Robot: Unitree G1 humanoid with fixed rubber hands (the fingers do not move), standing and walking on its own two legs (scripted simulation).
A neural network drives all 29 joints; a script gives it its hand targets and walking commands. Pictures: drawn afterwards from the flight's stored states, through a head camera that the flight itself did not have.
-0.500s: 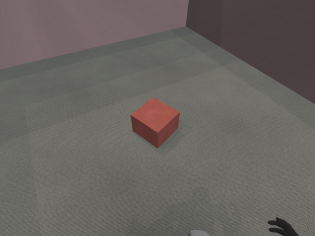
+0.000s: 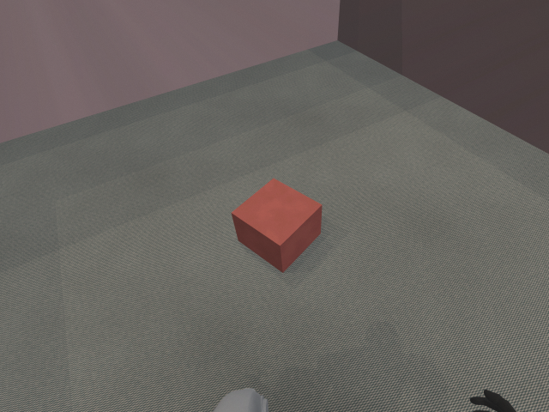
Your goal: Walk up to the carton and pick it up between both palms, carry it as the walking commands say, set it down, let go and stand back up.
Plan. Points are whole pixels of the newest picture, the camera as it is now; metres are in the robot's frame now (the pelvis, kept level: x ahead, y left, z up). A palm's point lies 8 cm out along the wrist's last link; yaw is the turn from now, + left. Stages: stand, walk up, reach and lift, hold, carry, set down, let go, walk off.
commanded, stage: walk up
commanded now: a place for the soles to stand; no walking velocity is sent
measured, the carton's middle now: (278, 223) +0.97 +0.14 -0.64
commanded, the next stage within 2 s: none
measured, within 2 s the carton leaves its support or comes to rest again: neither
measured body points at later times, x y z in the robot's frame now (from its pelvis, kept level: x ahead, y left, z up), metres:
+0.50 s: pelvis +0.12 +0.05 +0.01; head +0.14 +0.04 +0.46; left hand +0.28 +0.34 -0.07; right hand +0.17 -0.28 -0.08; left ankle +0.11 +0.13 -0.70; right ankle +0.19 -0.11 -0.65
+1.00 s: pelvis +0.22 +0.01 +0.00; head +0.23 +0.00 +0.45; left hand +0.33 +0.32 -0.07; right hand +0.30 -0.30 -0.10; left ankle +0.28 +0.12 -0.67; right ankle +0.26 -0.10 -0.70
